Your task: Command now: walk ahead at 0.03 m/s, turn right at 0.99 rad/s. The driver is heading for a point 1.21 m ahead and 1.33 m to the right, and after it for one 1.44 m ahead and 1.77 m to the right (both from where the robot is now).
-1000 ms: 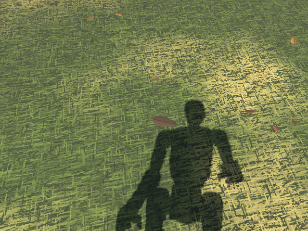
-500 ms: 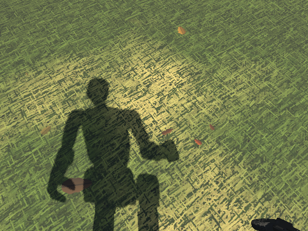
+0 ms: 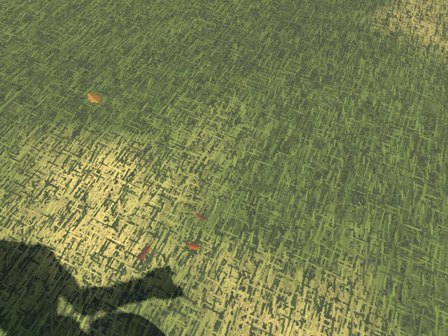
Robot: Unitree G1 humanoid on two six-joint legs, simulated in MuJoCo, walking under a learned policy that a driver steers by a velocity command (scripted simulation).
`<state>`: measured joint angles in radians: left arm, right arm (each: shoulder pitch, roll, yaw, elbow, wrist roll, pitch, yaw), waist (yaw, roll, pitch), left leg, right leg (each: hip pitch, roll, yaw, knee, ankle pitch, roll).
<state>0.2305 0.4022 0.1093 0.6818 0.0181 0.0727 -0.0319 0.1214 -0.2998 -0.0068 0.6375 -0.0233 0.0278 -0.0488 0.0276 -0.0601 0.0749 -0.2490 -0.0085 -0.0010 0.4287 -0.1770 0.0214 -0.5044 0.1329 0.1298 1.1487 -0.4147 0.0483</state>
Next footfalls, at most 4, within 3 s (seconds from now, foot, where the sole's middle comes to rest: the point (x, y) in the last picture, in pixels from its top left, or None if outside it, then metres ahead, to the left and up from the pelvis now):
0.32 right None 0.00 -0.11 -0.78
0.74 left None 0.03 0.08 -0.78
1.22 right None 0.28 -0.30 -0.78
1.66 left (411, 281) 0.66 -0.60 -0.78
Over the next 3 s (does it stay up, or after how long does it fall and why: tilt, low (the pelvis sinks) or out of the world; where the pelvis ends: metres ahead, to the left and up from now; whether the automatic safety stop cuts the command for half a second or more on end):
stays up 1.16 -1.43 -0.02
